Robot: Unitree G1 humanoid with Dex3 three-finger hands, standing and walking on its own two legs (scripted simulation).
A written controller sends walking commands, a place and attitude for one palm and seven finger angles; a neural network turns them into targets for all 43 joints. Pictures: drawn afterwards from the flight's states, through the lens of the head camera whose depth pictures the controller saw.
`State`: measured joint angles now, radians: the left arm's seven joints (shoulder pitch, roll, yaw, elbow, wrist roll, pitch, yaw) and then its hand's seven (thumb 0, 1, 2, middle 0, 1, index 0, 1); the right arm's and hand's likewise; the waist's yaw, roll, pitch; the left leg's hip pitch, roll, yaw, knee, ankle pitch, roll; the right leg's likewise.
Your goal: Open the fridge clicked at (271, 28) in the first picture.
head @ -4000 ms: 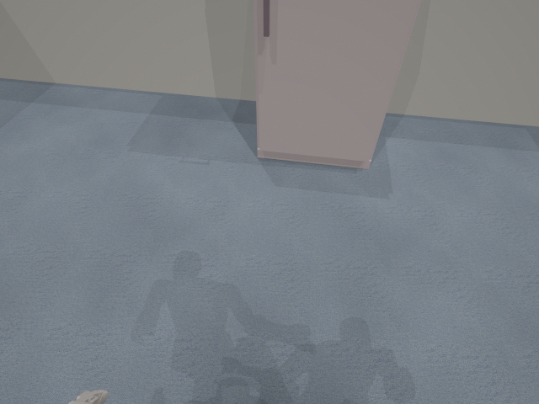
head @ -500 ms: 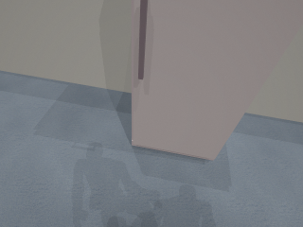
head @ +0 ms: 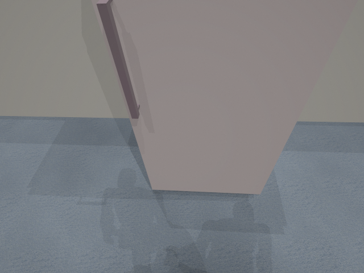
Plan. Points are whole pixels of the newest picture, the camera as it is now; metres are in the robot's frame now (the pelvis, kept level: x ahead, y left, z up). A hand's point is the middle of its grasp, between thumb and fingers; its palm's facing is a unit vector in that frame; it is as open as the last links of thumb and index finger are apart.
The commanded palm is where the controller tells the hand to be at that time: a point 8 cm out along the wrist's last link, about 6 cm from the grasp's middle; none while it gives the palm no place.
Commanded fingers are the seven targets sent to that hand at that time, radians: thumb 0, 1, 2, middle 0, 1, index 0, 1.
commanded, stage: take the last steps up to it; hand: left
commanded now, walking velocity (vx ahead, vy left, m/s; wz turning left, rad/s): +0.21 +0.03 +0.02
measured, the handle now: (124, 67) +0.61 +0.19 +0.14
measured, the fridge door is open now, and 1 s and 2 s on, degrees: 0 0 0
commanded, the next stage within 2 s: come to a stop and stand still in 0.18 s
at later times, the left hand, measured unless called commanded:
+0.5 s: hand out of the picture +0.10 +0.20 -0.18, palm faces +0.06 -0.99 -0.16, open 7.4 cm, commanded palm none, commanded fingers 0.00 0.90 0.90 -0.20 -0.30 -0.20 -0.30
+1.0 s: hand out of the picture +0.14 +0.18 -0.16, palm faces +0.07 -0.97 -0.22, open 7.4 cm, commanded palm none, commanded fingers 0.00 0.90 0.90 -0.20 -0.30 -0.20 -0.30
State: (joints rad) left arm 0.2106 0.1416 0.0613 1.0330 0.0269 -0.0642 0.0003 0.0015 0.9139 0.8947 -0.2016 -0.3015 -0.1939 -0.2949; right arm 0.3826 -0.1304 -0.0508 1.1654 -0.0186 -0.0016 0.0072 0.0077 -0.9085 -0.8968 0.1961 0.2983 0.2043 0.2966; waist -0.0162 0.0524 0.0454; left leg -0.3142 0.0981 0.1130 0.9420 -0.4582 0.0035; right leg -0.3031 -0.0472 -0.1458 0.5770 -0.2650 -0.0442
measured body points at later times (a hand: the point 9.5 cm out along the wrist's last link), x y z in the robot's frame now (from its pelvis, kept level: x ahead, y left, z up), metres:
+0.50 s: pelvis +0.12 +0.03 +0.01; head +0.15 +0.05 +0.45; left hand +0.10 +0.25 -0.16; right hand +0.23 -0.18 -0.14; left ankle +0.18 +0.13 -0.73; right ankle +0.09 -0.10 -0.70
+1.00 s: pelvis +0.09 +0.00 +0.01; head +0.11 -0.01 +0.46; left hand +0.14 +0.23 -0.14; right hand +0.09 -0.25 -0.15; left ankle +0.05 +0.13 -0.72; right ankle +0.14 -0.11 -0.73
